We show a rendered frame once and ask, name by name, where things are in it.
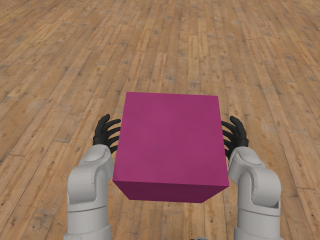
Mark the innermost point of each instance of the carton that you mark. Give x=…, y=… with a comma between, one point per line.
x=171, y=148

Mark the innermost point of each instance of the robot right hand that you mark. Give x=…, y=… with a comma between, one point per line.
x=237, y=139

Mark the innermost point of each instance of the robot left hand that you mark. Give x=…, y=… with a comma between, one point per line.
x=101, y=134

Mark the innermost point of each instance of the robot left forearm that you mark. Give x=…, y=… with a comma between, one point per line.
x=87, y=196

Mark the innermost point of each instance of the robot right forearm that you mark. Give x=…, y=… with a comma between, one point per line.
x=259, y=196

